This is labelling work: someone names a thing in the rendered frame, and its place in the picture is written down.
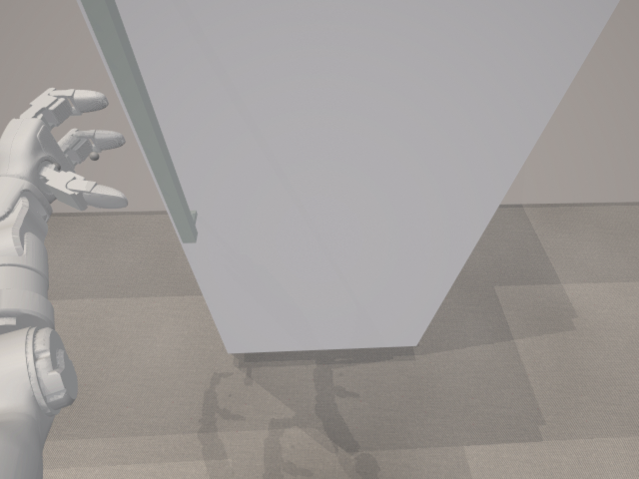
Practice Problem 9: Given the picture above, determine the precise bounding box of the handle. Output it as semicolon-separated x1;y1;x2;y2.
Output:
81;0;198;243

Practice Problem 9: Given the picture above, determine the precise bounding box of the robot left forearm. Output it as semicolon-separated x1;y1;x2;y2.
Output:
0;177;55;334

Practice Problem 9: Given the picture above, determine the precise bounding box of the robot left hand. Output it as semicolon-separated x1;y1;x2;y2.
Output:
0;88;128;211

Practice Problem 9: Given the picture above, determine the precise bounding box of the robot left upper arm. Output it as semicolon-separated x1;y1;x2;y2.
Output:
0;326;78;479

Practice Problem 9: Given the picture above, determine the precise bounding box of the fridge door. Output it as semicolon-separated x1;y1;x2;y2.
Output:
77;0;620;353

